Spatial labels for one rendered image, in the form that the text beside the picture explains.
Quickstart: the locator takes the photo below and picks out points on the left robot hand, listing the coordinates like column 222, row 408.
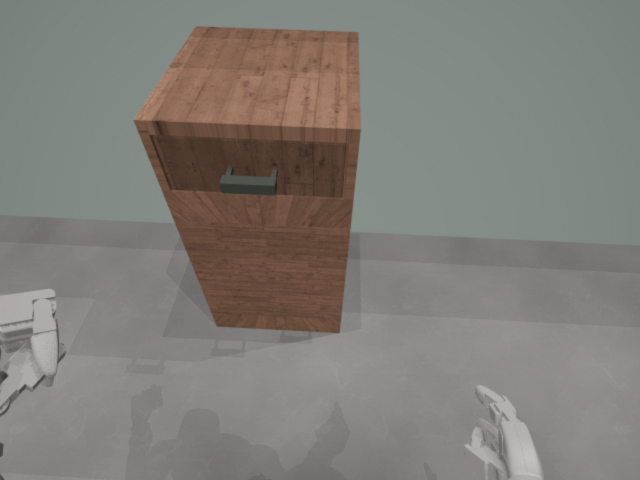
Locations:
column 27, row 326

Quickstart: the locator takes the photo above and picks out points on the drawer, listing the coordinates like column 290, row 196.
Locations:
column 304, row 168

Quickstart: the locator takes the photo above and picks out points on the right robot hand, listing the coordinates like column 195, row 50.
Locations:
column 513, row 451

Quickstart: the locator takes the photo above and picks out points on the handle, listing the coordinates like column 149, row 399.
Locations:
column 252, row 185

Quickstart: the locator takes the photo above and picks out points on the cabinet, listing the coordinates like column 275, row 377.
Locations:
column 262, row 261

